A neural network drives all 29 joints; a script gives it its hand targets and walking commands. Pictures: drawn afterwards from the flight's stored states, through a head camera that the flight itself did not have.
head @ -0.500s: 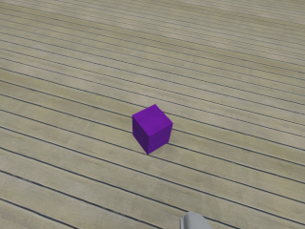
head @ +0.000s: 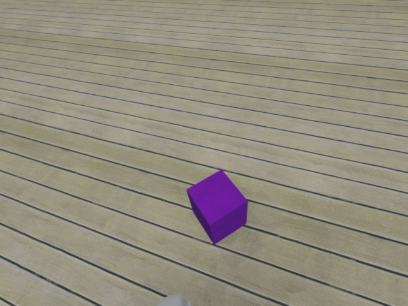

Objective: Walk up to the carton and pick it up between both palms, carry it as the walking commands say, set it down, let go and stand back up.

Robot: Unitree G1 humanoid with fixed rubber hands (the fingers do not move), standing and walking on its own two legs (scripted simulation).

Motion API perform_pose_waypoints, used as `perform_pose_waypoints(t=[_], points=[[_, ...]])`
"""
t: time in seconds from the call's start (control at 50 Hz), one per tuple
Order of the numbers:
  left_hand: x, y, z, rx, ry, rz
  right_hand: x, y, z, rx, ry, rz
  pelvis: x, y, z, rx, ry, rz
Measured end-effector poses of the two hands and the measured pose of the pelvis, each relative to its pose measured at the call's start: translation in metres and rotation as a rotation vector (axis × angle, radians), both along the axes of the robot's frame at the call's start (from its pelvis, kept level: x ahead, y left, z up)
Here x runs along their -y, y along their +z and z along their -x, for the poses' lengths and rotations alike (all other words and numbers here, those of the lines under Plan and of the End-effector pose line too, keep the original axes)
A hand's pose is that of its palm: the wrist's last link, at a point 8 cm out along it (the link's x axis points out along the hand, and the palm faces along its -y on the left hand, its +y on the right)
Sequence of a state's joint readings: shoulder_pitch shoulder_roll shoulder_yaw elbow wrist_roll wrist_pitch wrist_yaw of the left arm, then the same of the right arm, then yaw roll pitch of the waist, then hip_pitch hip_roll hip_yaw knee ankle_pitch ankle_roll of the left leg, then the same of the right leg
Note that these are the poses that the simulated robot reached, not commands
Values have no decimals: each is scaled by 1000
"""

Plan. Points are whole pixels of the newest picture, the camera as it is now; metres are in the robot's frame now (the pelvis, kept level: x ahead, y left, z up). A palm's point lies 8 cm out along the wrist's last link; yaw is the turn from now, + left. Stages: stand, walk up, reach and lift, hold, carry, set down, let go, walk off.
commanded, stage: walk up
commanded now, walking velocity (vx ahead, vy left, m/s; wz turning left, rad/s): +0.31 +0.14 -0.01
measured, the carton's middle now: (217, 207) +0.64 +0.03 -0.66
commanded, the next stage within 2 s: none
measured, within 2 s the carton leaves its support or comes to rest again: neither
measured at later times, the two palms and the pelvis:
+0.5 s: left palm out of the picture +0.14 +0.31 -0.16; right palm out of the picture +0.15 -0.17 -0.12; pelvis +0.14 +0.07 +0.00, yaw -1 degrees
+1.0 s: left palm (120, 295) +0.18 +0.24 -0.14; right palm out of the picture +0.15 -0.21 -0.15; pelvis +0.15 +0.01 +0.00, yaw +0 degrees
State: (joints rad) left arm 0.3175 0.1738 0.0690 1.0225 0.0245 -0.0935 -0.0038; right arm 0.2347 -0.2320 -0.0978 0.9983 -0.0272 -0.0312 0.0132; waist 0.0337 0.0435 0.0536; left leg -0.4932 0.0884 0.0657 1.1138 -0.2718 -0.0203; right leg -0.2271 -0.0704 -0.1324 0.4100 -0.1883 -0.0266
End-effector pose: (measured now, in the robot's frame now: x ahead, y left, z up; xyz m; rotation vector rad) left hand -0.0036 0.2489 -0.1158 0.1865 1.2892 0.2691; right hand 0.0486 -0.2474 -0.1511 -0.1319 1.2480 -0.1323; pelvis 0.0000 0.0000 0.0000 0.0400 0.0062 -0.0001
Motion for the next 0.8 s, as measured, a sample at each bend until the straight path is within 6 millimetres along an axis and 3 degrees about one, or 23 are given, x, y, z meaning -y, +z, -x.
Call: perform_pose_waypoints(t=[0.08,0.14,0.24,0.32,0.38,0.48,0.56,0.64,0.74,0.8], points=[[3,5,28,-109,55,9,-10,5,-56,46,36,-18,-5,3,-25,0,-8,-5],[4,4,31,-152,81,30,-26,8,-89,65,56,-37,-13,4,-42,-3,-9,-2],[-6,-10,10,-170,105,81,-62,12,-139,101,94,-38,-34,-1,-74,-5,-2,20],[-26,-38,-20,-190,97,124,-85,9,-172,158,96,13,-58,-17,-104,-6,-5,53],[-40,-47,-57,-188,46,137,-88,16,-164,140,44,45,-67,-15,-118,1,-13,57],[-57,-44,-134,-105,-40,143,-77,32,-109,-11,-47,110,-71,-1,-135,-2,-14,84],[-58,-40,-176,-44,-56,127,-78,34,-72,-119,-69,109,-67,2,-140,0,-4,87],[-49,-38,-193,-31,-72,105,-76,24,-62,-153,-75,77,-59,-1,-141,2,-4,70],[-29,-35,-199,-1,-92,57,-59,0,-78,-122,-84,34,-39,-11,-142,5,-8,30],[-14,-24,-196,17,-91,53,-55,-5,-91,-103,-86,-1,-31,-7,-144,18,-4,40]])
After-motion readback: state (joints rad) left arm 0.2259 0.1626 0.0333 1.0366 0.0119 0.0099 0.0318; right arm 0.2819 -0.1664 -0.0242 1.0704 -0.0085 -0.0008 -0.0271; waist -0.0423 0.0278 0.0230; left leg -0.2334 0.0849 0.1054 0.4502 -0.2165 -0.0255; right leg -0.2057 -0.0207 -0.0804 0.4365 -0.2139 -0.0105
